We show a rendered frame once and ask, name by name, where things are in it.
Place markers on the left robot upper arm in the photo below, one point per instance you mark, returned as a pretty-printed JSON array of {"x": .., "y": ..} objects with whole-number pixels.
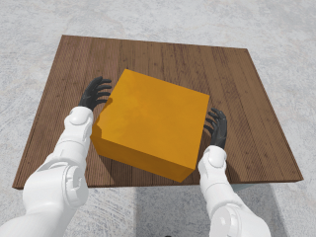
[{"x": 51, "y": 198}]

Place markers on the right robot upper arm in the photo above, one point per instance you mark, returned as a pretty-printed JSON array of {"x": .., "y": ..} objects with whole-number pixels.
[{"x": 230, "y": 221}]

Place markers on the left robot hand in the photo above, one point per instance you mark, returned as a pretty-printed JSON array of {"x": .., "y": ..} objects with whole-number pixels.
[{"x": 91, "y": 94}]

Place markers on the carton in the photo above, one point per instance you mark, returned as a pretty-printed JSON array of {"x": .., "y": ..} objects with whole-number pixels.
[{"x": 152, "y": 125}]

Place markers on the right robot hand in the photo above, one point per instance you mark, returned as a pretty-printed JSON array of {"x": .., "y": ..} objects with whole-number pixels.
[{"x": 219, "y": 132}]

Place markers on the robot right forearm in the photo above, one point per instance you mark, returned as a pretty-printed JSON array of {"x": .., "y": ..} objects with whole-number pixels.
[{"x": 213, "y": 182}]

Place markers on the table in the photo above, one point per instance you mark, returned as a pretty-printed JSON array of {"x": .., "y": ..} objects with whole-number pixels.
[{"x": 257, "y": 151}]

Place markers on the robot left forearm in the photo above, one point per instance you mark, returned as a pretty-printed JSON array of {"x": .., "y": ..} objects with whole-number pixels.
[{"x": 73, "y": 144}]

